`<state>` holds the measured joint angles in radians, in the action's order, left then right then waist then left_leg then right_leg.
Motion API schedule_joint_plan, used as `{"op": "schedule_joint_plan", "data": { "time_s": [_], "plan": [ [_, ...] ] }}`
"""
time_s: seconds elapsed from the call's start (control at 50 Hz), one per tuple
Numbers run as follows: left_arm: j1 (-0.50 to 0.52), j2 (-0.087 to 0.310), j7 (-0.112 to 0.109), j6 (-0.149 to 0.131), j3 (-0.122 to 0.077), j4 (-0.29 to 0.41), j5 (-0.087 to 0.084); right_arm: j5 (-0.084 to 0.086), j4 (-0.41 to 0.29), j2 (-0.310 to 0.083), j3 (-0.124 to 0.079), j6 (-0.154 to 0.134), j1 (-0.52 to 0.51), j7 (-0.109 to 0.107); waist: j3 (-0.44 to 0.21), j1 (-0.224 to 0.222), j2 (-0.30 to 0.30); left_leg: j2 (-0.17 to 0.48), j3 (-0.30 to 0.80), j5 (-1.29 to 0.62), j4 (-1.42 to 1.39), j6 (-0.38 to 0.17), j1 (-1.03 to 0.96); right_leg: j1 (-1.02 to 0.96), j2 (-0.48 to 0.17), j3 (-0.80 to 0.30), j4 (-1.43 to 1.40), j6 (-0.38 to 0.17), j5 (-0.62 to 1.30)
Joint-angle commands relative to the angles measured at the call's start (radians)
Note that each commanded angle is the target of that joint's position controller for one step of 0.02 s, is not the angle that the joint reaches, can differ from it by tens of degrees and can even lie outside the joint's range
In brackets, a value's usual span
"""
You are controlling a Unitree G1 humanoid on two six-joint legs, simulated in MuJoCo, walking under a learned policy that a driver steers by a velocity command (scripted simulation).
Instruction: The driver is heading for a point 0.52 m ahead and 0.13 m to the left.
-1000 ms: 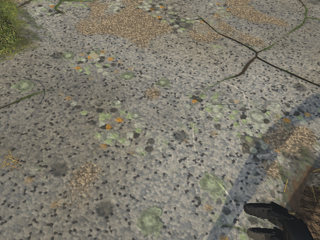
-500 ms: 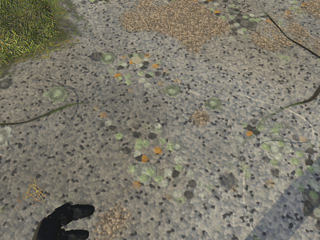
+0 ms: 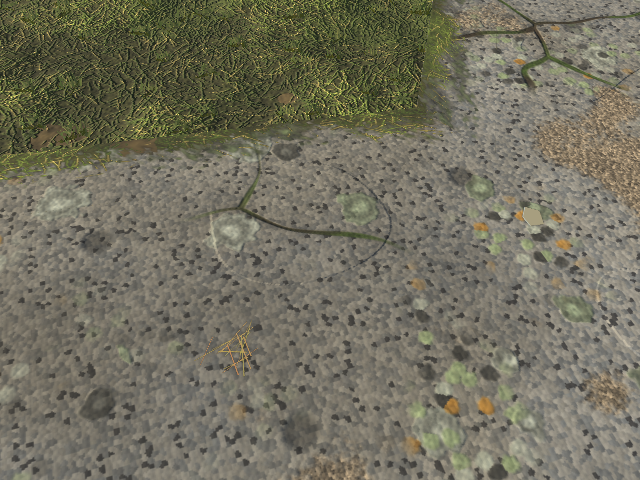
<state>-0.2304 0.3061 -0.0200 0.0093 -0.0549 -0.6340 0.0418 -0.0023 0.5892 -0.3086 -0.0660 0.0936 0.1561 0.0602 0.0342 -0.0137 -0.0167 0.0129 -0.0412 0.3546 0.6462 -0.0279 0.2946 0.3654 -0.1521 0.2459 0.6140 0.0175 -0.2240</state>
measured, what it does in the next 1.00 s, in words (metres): walks ahead, turning left: right foot, then left foot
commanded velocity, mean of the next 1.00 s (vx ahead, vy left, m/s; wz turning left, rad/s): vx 0.59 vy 0.00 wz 0.49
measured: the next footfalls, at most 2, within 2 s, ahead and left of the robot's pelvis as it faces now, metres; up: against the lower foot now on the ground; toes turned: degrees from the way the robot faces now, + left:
right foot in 0.38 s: +0.12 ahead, -0.09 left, +0.00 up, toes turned +26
left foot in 0.82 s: +0.30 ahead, +0.32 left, +0.00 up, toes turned +32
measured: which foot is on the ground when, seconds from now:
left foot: down 0.00-0.38, up 0.40-0.80, down 0.82-1.00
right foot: down 0.00-0.00, up 0.02-0.36, down 0.38-0.82, up 0.84-1.00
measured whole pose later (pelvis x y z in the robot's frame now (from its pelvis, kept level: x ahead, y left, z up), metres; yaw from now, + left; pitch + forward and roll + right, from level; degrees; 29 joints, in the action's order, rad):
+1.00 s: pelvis +0.32 +0.24 +0.01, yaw +25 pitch +1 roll +1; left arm -0.36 0.27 0.04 -0.04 -0.05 -0.85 0.01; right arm -0.04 0.75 -0.27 -0.03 -0.07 0.30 0.01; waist 0.01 -0.02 -0.02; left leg -0.02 -0.14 0.29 0.46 -0.06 0.19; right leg 0.51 -0.09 -0.03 1.24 -0.08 -0.22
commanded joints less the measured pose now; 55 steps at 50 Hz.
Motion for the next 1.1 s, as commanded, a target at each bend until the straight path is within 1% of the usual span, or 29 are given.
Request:
{"op": "schedule_joint_plan", "data": {
  "time_s": [0.02,0.04,0.08,0.1,0.14,0.18,0.24,0.28,0.32,0.36,0.38,0.4,0.42,0.44,0.48,0.62,0.74,0.78,0.8,0.82,0.84,0.86,0.88,0.9,0.92,0.96,0.98,1.02,1.1],
  "plan": [
    [0.006,0.039,0.003,0.024,-0.020,0.129,-0.011,-0.013,-0.063,-0.318,-0.084,-0.028,0.138,-0.030,-0.003,0.052,0.399,0.360,0.682,-0.196,-0.380,-0.177,-0.192,0.432,0.104,-0.050,0.317,0.098,-0.471],
    [0.140,0.089,-0.006,0.035,-0.025,0.155,-0.001,-0.031,-0.057,-0.297,-0.096,-0.028,0.184,-0.047,-0.002,0.128,0.240,0.344,0.643,-0.309,-0.378,-0.256,-0.114,0.405,0.103,-0.245,0.463,0.078,-0.425],
    [0.075,0.082,-0.004,0.023,-0.024,0.113,-0.028,-0.025,-0.063,-0.224,-0.071,-0.025,0.034,-0.065,0.022,0.016,0.202,0.195,0.435,-0.207,-0.352,-0.195,-0.036,0.336,0.088,-0.293,0.456,0.056,-0.185],
    [0.054,0.095,-0.004,0.013,-0.030,0.092,-0.016,-0.020,-0.079,-0.200,-0.065,-0.025,-0.029,-0.068,-0.005,-0.004,0.211,0.138,0.389,-0.250,-0.328,-0.171,-0.038,0.304,0.104,-0.274,0.466,0.049,-0.115],
    [0.022,0.100,0.005,0.009,-0.033,0.055,-0.002,-0.009,-0.076,-0.160,-0.052,-0.031,-0.012,-0.061,-0.080,0.001,0.158,0.108,0.367,-0.422,-0.277,-0.174,-0.067,0.248,0.128,-0.267,0.486,0.047,-0.097],
    [0.051,0.075,0.011,0.012,-0.021,0.060,-0.012,-0.008,-0.059,-0.167,-0.057,-0.036,0.043,-0.055,-0.100,0.025,0.117,0.110,0.409,-0.442,-0.257,-0.181,-0.117,0.251,0.145,-0.277,0.411,0.044,-0.114],
    [0.104,0.080,0.029,0.008,-0.014,0.071,-0.006,-0.020,-0.055,-0.189,-0.068,-0.040,0.104,-0.038,-0.108,0.072,0.173,0.107,0.583,0.254,-0.376,-0.222,-0.140,0.242,0.172,-0.298,0.261,0.031,-0.160],
    [0.136,0.090,0.037,-0.002,-0.016,0.075,-0.014,-0.023,-0.060,-0.192,-0.070,-0.045,0.090,-0.031,-0.062,0.069,0.185,0.106,0.637,0.326,-0.387,-0.226,-0.093,0.189,0.192,-0.308,0.163,0.025,-0.199],
    [0.106,0.080,0.036,-0.020,-0.014,0.062,-0.031,-0.021,-0.077,-0.190,-0.068,-0.055,0.026,-0.027,-0.036,0.025,0.160,0.076,0.634,0.267,-0.358,-0.202,0.043,0.012,0.206,-0.317,0.034,0.011,-0.203],
    [-0.108,0.083,0.012,-0.036,-0.024,-0.002,-0.050,-0.016,-0.111,-0.166,-0.062,-0.064,-0.116,-0.029,-0.025,-0.129,0.097,-0.013,0.562,0.267,-0.244,-0.124,0.342,-0.407,0.196,-0.297,-0.209,-0.019,-0.058],
    [-0.233,0.169,-0.006,-0.046,-0.046,-0.037,-0.034,-0.010,-0.116,-0.094,-0.042,-0.080,-0.108,-0.037,-0.058,-0.171,-0.051,-0.115,0.400,0.305,-0.026,-0.052,0.491,-0.595,0.058,-0.385,-0.294,-0.036,-0.184],
    [-0.220,0.266,-0.010,-0.056,-0.057,-0.012,-0.001,0.000,-0.138,0.004,-0.008,-0.094,-0.064,-0.042,-0.090,-0.133,-0.230,-0.216,0.253,0.258,0.285,-0.031,0.597,-0.585,-0.241,-0.847,-0.440,-0.095,-0.598],
    [-0.112,0.254,-0.005,-0.060,-0.061,-0.002,0.017,-0.016,-0.150,-0.060,-0.012,-0.102,-0.084,-0.044,-0.014,-0.067,-0.116,-0.112,0.249,0.083,0.416,-0.029,0.651,-0.424,-0.282,-0.995,-0.480,-0.150,-0.673],
    [-0.068,0.178,0.004,-0.065,-0.042,0.003,0.006,-0.023,-0.135,-0.088,-0.018,-0.106,-0.092,-0.035,0.028,-0.037,-0.055,-0.078,0.251,-0.001,0.461,-0.028,0.644,-0.359,-0.242,-0.917,-0.460,-0.159,-0.641],
    [-0.048,0.119,0.014,-0.081,-0.022,-0.008,-0.009,-0.040,-0.076,-0.095,-0.018,-0.105,-0.017,-0.005,0.008,-0.006,-0.071,-0.070,0.227,-0.110,0.484,-0.005,0.562,-0.312,-0.115,-0.675,-0.451,-0.122,-0.450],
    [-0.228,0.122,0.029,-0.122,-0.028,-0.112,-0.017,-0.044,-0.086,-0.086,0.001,-0.106,-0.158,0.020,0.078,-0.069,-0.083,-0.059,0.185,-0.229,0.401,0.015,0.643,-0.356,-0.079,-0.446,-0.534,-0.167,-0.239],
    [-0.295,0.130,0.026,-0.112,-0.024,-0.201,-0.021,-0.038,-0.120,-0.035,0.042,-0.119,-0.303,0.044,0.114,-0.089,-0.119,0.012,-0.047,-0.200,0.045,-0.050,0.378,-0.368,-0.098,-0.272,-0.588,-0.163,0.205],
    [-0.307,0.161,0.021,-0.105,-0.026,-0.231,-0.028,-0.046,-0.095,-0.051,0.035,-0.122,-0.212,0.020,0.041,-0.028,-0.139,-0.066,-0.099,-0.078,-0.005,-0.097,0.170,-0.396,-0.105,-0.221,-0.404,-0.152,0.795],
    [-0.305,0.188,0.018,-0.100,-0.029,-0.244,-0.028,-0.042,-0.055,-0.082,0.016,-0.127,-0.050,0.001,-0.053,0.065,-0.148,-0.113,-0.095,-0.046,-0.021,-0.116,-0.037,-0.367,-0.111,-0.214,-0.206,-0.149,1.055],
    [-0.254,0.199,0.016,-0.100,-0.029,-0.234,-0.036,-0.045,0.019,-0.123,-0.007,-0.138,0.192,-0.019,-0.166,0.200,-0.127,-0.080,-0.027,-0.099,-0.078,-0.127,-0.353,-0.206,-0.074,-0.191,0.074,-0.129,0.975],
    [-0.274,0.097,0.029,-0.104,-0.003,-0.186,-0.048,-0.077,0.050,-0.230,-0.039,-0.145,0.328,-0.043,-0.336,0.223,0.052,0.181,0.286,0.285,-0.132,-0.145,-0.697,0.115,0.021,-0.187,0.460,-0.122,0.466],
    [-0.265,0.014,0.037,-0.110,0.012,-0.134,-0.054,-0.074,0.039,-0.283,-0.046,-0.153,0.353,-0.053,-0.460,0.183,0.238,0.427,0.758,0.619,-0.309,-0.144,-0.764,0.333,0.152,-0.307,0.735,-0.126,-0.261],
    [-0.128,0.102,0.031,-0.104,-0.014,-0.123,-0.054,-0.068,0.056,-0.224,-0.033,-0.155,0.305,-0.058,-0.313,0.189,0.106,0.400,0.764,0.551,-0.390,-0.101,-0.593,0.405,0.130,-0.372,0.803,-0.145,-0.141],
    [-0.101,0.086,0.037,-0.102,-0.013,-0.112,-0.053,-0.060,0.082,-0.164,-0.017,-0.159,0.241,-0.057,-0.141,0.128,0.070,0.360,0.567,0.349,-0.385,-0.086,-0.434,0.413,0.078,-0.354,0.756,-0.144,-0.034],
    [-0.118,0.060,0.048,-0.095,-0.006,-0.133,-0.048,-0.053,0.088,-0.123,-0.008,-0.165,0.188,-0.054,-0.076,0.080,0.067,0.313,0.436,0.177,-0.410,-0.074,-0.319,0.365,0.045,-0.338,0.696,-0.132,0.010],
    [-0.186,0.018,0.066,-0.059,-0.001,-0.179,-0.026,-0.032,0.106,-0.061,0.010,-0.177,0.158,-0.057,-0.018,0.015,0.132,0.242,0.244,0.042,-0.467,-0.043,-0.188,0.295,0.016,-0.323,0.668,-0.105,0.030],
    [-0.175,0.003,0.069,-0.044,-0.001,-0.185,-0.025,-0.026,0.122,-0.022,0.022,-0.188,0.163,-0.056,0.021,0.003,0.106,0.218,0.176,-0.113,-0.484,-0.042,-0.156,0.292,0.020,-0.317,0.659,-0.095,0.037],
    [-0.119,-0.025,0.070,-0.032,0.003,-0.164,-0.017,-0.013,0.160,-0.011,0.029,-0.211,0.188,-0.052,0.080,-0.026,0.104,0.206,0.044,-0.648,-0.466,-0.053,-0.140,0.323,0.049,-0.296,0.613,-0.076,0.045],
    [0.021,-0.063,0.083,-0.063,0.033,-0.117,-0.016,-0.006,0.196,0.001,0.043,-0.225,0.165,-0.053,0.121,-0.037,0.121,0.101,-0.164,-0.991,-0.451,-0.041,-0.059,0.187,0.139,-0.163,0.183,-0.070,0.264]
  ]
}}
